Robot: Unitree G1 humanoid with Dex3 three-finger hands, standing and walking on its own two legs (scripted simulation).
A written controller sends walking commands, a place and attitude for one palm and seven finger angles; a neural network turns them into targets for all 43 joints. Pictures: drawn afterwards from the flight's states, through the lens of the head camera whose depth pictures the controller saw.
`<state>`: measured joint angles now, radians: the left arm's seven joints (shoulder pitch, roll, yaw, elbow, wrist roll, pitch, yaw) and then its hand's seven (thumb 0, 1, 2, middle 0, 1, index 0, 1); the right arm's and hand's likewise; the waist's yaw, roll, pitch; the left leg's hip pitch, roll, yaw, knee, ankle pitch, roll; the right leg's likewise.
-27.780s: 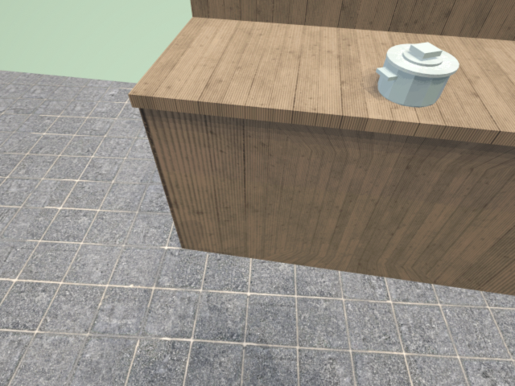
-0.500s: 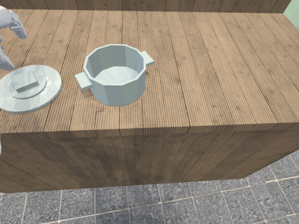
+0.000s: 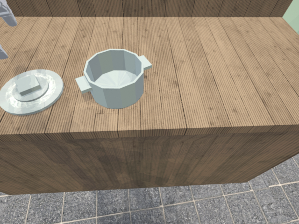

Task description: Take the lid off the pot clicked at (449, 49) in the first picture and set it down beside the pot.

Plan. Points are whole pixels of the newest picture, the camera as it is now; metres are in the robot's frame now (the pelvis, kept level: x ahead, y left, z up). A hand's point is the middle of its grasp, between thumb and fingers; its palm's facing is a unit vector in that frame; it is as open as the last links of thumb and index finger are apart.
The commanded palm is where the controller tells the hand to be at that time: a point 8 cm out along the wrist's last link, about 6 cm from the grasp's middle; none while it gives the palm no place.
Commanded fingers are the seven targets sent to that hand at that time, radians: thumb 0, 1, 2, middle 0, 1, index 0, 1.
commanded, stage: draw the hand back to the body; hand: left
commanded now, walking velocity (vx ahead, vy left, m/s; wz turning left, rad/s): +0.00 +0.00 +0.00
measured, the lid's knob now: (28, 84) +0.50 +0.32 +0.08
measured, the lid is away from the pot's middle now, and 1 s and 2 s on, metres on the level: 0.25 0.25 0.25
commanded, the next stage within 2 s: none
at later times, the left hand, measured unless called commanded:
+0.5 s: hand out of the picture +0.44 +0.31 +0.23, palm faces -0.20 -0.06 -0.98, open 11.1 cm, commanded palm +0.40 +0.30 +0.29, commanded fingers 0.00 -0.08 0.78 -0.41 -0.75 -0.41 -0.75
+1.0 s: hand out of the picture +0.40 +0.24 +0.28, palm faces +0.46 -0.87 -0.19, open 10.3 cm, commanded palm +0.34 +0.27 +0.28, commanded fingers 0.00 0.36 0.83 -0.31 -0.55 -0.31 -0.55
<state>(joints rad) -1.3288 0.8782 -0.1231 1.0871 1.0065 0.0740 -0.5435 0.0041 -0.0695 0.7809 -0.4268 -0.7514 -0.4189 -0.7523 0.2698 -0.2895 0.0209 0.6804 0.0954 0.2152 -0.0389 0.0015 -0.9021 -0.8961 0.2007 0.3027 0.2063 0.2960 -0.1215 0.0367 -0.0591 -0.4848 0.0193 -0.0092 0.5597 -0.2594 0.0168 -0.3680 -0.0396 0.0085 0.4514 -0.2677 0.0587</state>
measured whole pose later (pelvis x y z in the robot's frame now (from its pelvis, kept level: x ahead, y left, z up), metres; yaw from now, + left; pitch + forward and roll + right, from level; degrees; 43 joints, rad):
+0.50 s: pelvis +0.00 -0.01 +0.00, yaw +1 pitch +8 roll -1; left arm -0.96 0.86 -0.02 0.67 0.92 0.12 -0.56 0.00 -0.07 0.78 -0.43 -0.75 -0.42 -0.75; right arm 0.20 -0.30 0.02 0.60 0.10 0.24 -0.02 0.00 -0.90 -0.90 0.20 0.30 0.20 0.30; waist -0.06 0.06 -0.04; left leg -0.42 0.01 -0.02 0.54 -0.26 0.01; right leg -0.31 -0.04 0.00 0.45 -0.28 0.05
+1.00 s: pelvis +0.02 -0.03 +0.01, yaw -2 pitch +0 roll +0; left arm -0.49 0.50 0.40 0.22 -0.06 -0.04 0.08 0.00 0.13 0.81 -0.38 -0.65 -0.37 -0.65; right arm 0.21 -0.26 0.04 0.67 0.04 -0.01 -0.06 0.01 -0.90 -0.90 0.20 0.30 0.21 0.30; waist 0.00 0.03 0.01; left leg -0.17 0.06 0.03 0.42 -0.25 -0.03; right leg -0.10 -0.01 0.04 0.37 -0.27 0.02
